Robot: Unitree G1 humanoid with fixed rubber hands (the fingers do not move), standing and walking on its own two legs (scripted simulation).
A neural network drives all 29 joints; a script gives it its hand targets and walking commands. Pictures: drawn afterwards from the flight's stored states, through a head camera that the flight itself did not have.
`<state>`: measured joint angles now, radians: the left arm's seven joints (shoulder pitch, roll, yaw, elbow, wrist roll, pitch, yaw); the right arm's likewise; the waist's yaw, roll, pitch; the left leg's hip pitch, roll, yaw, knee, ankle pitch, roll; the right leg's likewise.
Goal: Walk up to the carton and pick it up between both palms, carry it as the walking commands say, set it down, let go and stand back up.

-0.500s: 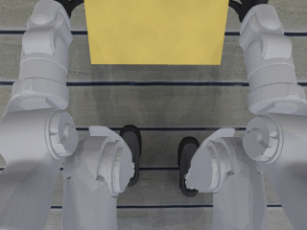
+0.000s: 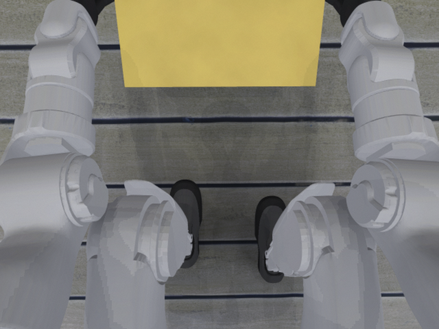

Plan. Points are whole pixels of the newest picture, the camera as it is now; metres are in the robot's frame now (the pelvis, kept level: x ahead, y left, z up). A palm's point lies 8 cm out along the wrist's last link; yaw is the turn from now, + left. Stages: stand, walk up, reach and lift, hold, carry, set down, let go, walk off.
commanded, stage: set down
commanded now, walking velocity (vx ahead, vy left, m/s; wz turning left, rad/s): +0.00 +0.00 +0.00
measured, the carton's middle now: (219, 24) +0.55 +0.05 -0.24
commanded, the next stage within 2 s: none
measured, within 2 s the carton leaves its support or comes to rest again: rests again in 0.14 s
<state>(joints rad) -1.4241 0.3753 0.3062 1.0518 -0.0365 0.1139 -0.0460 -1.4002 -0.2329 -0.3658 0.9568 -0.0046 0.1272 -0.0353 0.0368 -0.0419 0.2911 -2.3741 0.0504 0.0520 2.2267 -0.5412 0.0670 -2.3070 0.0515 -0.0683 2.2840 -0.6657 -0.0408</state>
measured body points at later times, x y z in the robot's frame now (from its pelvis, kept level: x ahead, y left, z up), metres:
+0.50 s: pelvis -0.02 +0.00 +0.00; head +0.34 +0.03 +0.25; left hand +0.51 +0.25 -0.18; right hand +0.53 -0.15 -0.18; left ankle +0.11 +0.11 -0.32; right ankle +0.09 -0.10 -0.32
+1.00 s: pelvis -0.01 +0.00 +0.02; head +0.33 +0.03 +0.30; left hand +0.52 +0.28 -0.11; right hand +0.54 -0.17 -0.12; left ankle +0.11 +0.11 -0.32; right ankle +0.08 -0.10 -0.32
